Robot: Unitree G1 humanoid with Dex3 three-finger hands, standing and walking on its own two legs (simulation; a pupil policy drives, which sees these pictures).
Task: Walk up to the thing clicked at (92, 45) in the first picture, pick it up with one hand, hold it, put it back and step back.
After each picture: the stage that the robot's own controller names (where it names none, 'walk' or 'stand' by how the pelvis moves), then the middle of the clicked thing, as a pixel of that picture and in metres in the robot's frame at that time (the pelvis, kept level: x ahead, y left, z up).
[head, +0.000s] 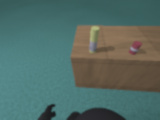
stand; (93, 41) +0.67 +0.04 +0.06
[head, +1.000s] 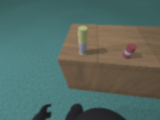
rise first; (82, 42) +0.58 +0.16 +0.09
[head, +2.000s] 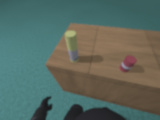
rise first; (72, 48) +0.46 +0.20 +0.10
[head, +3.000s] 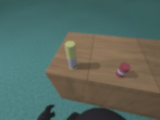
stand; (71, 57) +0.44 +0.20 +0.06
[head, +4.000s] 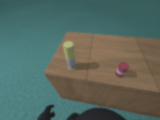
stand; (70, 57) +0.44 +0.21 +0.06
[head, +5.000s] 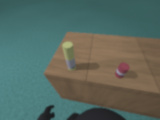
stand; (70, 57) +0.43 +0.21 +0.06
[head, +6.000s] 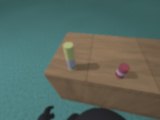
stand; (70, 58) +0.43 +0.21 +0.06
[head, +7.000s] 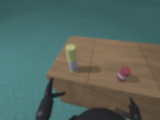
rise first; (72, 60) +0.42 +0.20 +0.06
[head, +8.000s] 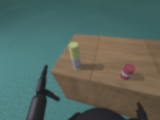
go down; (75, 57) +0.45 +0.20 +0.06
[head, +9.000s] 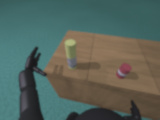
go down; (71, 56) +0.44 +0.18 +0.07
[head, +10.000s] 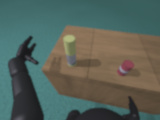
go down; (70, 53) +0.45 +0.18 +0.09
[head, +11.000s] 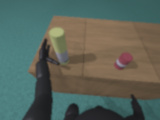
close in; (61, 49) +0.43 +0.20 +0.12
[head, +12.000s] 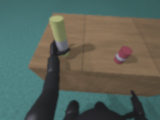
close; (61, 39) +0.49 +0.20 +0.14
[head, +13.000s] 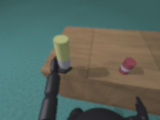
lift; (63, 57) +0.34 +0.20 +0.17
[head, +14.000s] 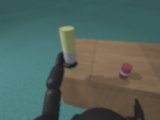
lift; (69, 51) +0.33 +0.17 +0.25
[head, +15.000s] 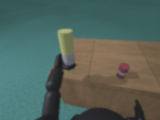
hold; (68, 53) +0.33 +0.17 +0.23
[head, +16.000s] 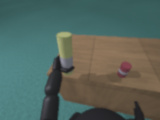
hold; (66, 56) +0.33 +0.18 +0.20
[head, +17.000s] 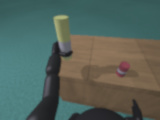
crouch; (64, 40) +0.41 +0.20 +0.26
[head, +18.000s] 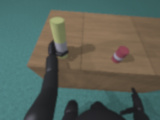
lower; (60, 41) +0.48 +0.20 +0.12
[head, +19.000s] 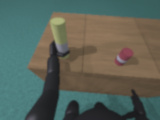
lower; (61, 41) +0.47 +0.20 +0.14
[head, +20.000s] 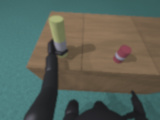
lower; (59, 40) +0.48 +0.20 +0.14
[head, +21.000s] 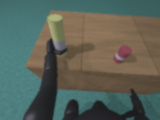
lower; (59, 39) +0.49 +0.20 +0.14
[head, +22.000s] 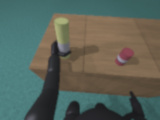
draw back; (63, 41) +0.48 +0.19 +0.14
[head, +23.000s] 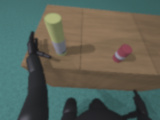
withdraw; (58, 39) +0.47 +0.19 +0.14
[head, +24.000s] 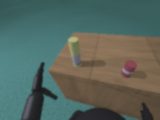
sink last; (75, 53) +0.46 +0.19 +0.10
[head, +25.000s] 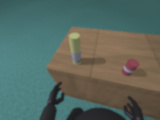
stand; (75, 50) +0.46 +0.18 +0.11
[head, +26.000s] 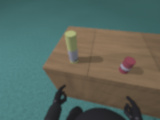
stand; (72, 49) +0.46 +0.19 +0.12
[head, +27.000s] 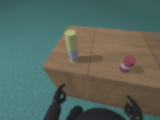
stand; (72, 48) +0.47 +0.19 +0.13
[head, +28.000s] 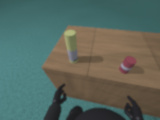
stand; (72, 48) +0.46 +0.19 +0.13
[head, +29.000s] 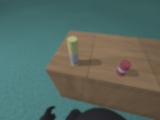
stand; (73, 52) +0.47 +0.19 +0.08
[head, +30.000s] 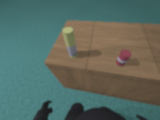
walk; (71, 44) +0.51 +0.21 +0.08
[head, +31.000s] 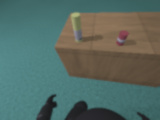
walk; (77, 29) +0.70 +0.21 +0.08
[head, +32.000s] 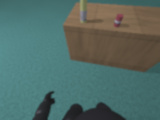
walk; (83, 10) +1.02 +0.20 +0.09
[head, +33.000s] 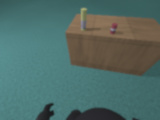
stand; (83, 20) +1.08 +0.21 +0.07
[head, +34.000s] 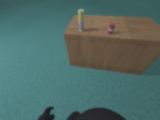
stand; (81, 21) +1.08 +0.22 +0.06
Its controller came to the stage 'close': yes
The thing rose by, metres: 0.21
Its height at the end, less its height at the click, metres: +0.00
